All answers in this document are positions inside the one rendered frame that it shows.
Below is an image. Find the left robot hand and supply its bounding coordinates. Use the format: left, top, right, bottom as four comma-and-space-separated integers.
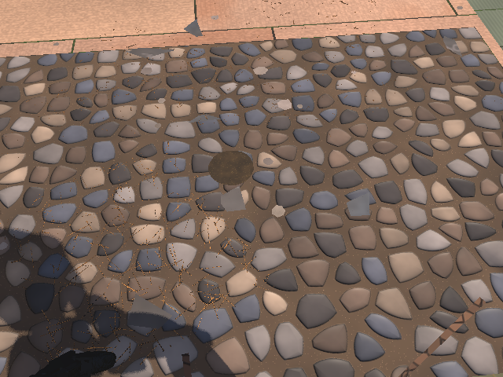
29, 350, 116, 377

